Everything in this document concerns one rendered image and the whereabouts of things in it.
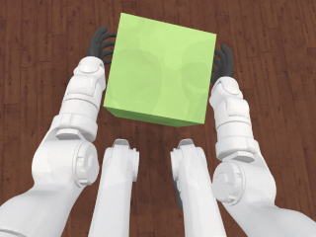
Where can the left robot forearm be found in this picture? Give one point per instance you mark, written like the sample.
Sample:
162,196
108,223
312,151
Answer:
80,105

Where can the right robot hand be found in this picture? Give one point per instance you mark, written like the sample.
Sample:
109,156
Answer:
224,65

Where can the carton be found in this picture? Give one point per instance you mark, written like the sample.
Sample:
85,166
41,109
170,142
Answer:
160,72

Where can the robot right shin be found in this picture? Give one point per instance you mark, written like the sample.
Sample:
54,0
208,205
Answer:
200,153

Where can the robot right upper arm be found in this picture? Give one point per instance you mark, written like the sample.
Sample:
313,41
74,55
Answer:
248,193

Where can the right robot forearm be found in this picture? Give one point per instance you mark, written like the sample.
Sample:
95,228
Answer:
235,140

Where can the robot left upper arm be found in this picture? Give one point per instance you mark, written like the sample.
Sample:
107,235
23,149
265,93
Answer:
61,170

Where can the left robot hand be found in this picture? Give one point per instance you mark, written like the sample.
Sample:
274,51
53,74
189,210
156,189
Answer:
97,45

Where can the robot shin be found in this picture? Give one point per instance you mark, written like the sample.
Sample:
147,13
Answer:
200,153
109,151

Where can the robot left shin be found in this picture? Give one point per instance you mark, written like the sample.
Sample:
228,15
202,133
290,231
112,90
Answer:
109,151

